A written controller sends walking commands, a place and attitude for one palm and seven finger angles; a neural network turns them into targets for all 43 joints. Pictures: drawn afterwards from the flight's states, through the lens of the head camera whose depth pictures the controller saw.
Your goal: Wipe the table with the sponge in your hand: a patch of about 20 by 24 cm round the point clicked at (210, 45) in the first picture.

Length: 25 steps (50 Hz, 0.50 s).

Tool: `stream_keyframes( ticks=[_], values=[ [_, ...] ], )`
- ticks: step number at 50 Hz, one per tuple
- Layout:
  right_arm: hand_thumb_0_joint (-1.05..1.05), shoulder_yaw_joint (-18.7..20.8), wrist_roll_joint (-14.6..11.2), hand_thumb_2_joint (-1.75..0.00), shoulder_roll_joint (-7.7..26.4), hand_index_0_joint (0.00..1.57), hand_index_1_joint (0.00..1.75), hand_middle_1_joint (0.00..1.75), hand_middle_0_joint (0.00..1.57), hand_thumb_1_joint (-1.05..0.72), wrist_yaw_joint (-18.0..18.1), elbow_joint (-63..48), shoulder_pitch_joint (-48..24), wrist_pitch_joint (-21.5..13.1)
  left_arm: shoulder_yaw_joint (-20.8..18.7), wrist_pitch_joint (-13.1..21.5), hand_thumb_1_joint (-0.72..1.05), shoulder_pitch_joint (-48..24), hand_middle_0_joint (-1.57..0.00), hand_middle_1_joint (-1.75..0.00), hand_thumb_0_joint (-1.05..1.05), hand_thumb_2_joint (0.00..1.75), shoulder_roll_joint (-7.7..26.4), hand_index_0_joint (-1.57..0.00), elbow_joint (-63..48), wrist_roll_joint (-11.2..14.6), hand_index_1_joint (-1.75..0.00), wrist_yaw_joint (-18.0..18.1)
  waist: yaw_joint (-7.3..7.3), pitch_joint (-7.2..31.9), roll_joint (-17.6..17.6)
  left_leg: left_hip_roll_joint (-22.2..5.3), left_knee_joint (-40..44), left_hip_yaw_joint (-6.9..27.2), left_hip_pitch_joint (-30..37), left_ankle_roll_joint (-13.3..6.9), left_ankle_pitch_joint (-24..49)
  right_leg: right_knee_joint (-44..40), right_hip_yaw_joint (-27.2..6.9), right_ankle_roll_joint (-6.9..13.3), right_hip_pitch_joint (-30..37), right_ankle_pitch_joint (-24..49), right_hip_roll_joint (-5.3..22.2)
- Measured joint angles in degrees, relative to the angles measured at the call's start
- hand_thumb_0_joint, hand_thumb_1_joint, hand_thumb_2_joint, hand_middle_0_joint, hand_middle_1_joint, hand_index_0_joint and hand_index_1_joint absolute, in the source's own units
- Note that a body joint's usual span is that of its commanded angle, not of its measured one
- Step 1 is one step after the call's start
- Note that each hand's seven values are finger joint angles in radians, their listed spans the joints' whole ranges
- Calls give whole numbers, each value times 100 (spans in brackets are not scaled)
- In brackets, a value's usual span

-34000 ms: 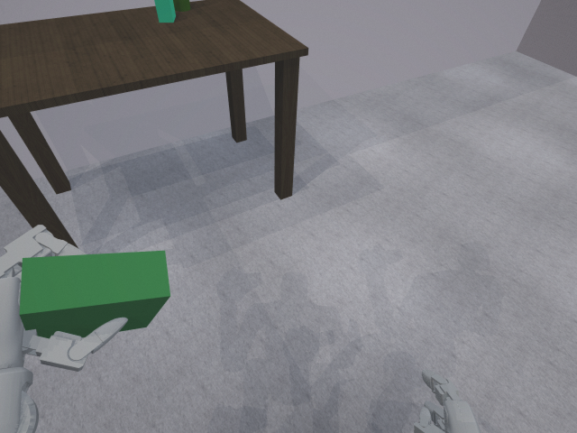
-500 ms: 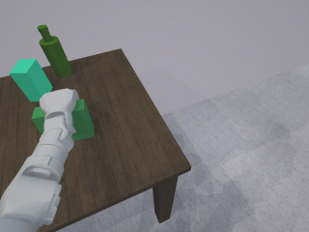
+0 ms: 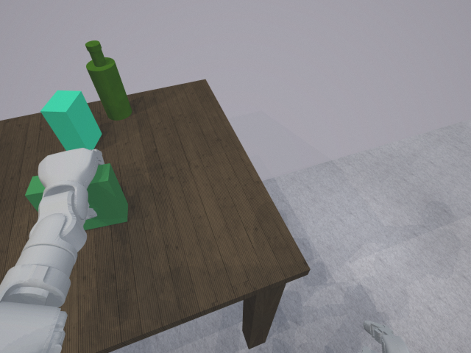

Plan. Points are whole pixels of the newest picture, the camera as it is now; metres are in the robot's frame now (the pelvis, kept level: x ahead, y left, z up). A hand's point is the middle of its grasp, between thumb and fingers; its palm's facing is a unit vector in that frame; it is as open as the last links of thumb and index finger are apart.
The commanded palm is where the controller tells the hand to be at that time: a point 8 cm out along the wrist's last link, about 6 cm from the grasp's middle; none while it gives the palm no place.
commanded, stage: wipe back along the first lane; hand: left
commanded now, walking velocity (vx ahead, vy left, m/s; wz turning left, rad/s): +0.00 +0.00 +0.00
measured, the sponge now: (86, 206) +0.36 +0.32 +0.02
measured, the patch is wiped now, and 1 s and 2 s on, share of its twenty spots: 1.00 1.00 1.00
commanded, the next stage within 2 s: lift the sponge slowly off the table in 1.72 s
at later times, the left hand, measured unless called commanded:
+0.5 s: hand (76, 203) +0.34 +0.31 +0.06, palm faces -0.02 -0.03 -1.00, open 9.3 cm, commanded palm +0.30 +0.30 +0.09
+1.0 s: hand (75, 229) +0.29 +0.29 +0.06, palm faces +0.00 -0.03 -1.00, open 9.3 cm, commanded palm +0.25 +0.28 +0.09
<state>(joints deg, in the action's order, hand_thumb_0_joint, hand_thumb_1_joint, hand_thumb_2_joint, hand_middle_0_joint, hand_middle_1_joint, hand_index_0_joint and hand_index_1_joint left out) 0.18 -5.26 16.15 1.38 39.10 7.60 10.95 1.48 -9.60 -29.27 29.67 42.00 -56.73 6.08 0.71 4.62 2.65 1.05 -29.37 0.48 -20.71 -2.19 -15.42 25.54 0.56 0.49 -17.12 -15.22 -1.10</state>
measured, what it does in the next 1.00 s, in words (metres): stands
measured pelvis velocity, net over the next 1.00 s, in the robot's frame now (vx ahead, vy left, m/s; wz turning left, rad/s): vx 0.00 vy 0.00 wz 0.01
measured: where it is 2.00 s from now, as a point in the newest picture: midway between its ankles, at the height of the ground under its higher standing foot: outside the picture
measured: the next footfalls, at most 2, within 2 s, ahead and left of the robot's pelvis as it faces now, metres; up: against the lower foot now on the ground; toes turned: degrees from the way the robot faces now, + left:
none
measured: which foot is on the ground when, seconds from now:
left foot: down 0.00-1.00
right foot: down 0.00-1.00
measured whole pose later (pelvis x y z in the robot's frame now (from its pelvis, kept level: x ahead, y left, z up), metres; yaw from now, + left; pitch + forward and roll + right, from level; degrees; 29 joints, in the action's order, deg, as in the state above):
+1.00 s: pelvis +0.00 +0.00 +0.00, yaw +1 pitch +3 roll -1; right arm -0.9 -5.4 15.7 0.3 36.3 4.8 10.9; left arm 5.4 -20.0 -6.4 25.9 13.4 -54.3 8.1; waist 3.6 4.1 5.0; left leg 1.5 -29.4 0.8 -17.0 -2.1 -15.9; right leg 26.4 0.8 0.4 -13.6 -16.2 -0.7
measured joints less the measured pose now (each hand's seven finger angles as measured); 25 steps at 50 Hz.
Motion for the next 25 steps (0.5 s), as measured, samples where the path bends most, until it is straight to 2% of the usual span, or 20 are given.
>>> stream_keyframes(
  ticks=[7,15,25],
  values=[
    [0,26,30,-90,-33,20,30,30,20,-90,-51,-77,7,-8,-111,79,-49,265,-78,-142,-1,114,52,-82,-324,12,-146,23,62,-1,36,16,-15,0,-38,-14,-27,-13,0,-11,-22,-13,15],
    [1,52,18,-90,-27,20,30,30,20,-90,-117,-21,78,59,30,-236,-47,722,-76,-144,-1,113,-98,-80,-924,92,-148,209,115,26,110,37,-53,12,-18,-37,-65,-7,13,-43,19,-42,34],
    [1,-30,-20,-90,-22,20,30,30,20,-90,-118,-92,10,59,142,-570,-45,1068,-74,-145,-1,112,-157,-78,-1367,186,-150,198,93,32,97,46,-72,24,87,-35,-76,30,25,-40,120,-68,42]
  ],
)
